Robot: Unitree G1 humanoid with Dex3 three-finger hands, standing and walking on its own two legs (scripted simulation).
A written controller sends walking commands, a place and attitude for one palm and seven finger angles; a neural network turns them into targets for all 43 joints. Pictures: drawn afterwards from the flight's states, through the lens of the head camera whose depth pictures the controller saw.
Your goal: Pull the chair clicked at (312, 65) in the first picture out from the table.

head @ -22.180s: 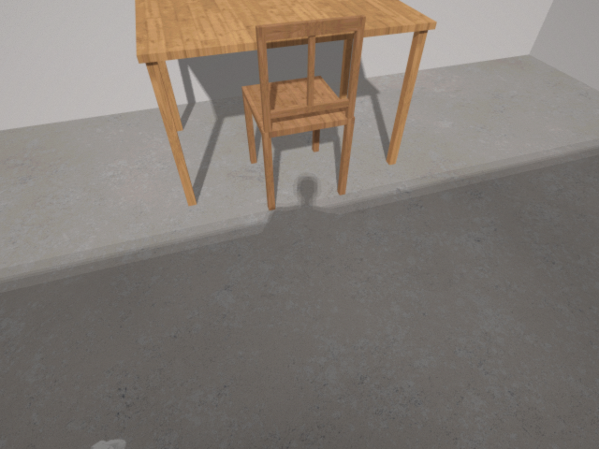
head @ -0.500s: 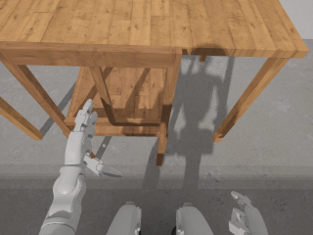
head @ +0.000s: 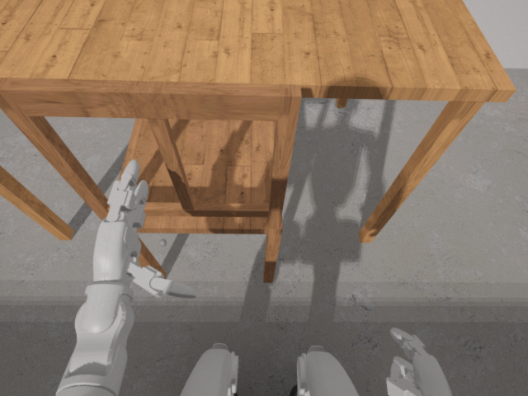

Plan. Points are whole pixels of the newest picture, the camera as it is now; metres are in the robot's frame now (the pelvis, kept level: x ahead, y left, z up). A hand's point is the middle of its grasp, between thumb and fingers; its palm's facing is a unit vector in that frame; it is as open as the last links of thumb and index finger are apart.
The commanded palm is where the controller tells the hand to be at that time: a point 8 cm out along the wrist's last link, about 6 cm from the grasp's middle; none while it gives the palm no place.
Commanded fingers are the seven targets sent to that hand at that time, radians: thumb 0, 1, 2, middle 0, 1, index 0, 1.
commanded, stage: aim the fingers beside a spindle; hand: left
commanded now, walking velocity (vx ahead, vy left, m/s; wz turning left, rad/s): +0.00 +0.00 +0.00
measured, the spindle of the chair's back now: (175, 169) +0.48 +0.17 +0.00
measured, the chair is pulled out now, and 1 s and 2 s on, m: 0.00 0.00 0.00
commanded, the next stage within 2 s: push the fingers through the gap in 1.10 s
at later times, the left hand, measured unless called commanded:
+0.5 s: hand (167, 256) +0.32 +0.16 +0.00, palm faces -0.01 -1.00 -0.02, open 16.9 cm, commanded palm +0.29 +0.21 +0.03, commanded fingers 0.00 -0.50 0.30 -0.06 -0.08 -0.06 -0.08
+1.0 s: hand (161, 237) +0.33 +0.16 +0.04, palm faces +0.02 -1.00 -0.05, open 16.9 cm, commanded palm +0.30 +0.21 +0.02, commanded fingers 0.00 -0.50 0.30 -0.06 -0.08 -0.06 -0.08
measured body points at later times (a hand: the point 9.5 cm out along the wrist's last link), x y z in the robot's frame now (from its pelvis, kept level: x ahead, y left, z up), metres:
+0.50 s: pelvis -0.01 +0.00 +0.00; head +0.10 +0.01 +0.43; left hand +0.31 +0.21 +0.01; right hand +0.16 -0.24 -0.11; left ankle +0.01 +0.10 -0.63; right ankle +0.02 -0.12 -0.63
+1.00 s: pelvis +0.00 +0.01 +0.00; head +0.10 +0.02 +0.44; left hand +0.32 +0.21 +0.05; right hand +0.15 -0.24 -0.10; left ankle +0.01 +0.10 -0.63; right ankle +0.02 -0.12 -0.63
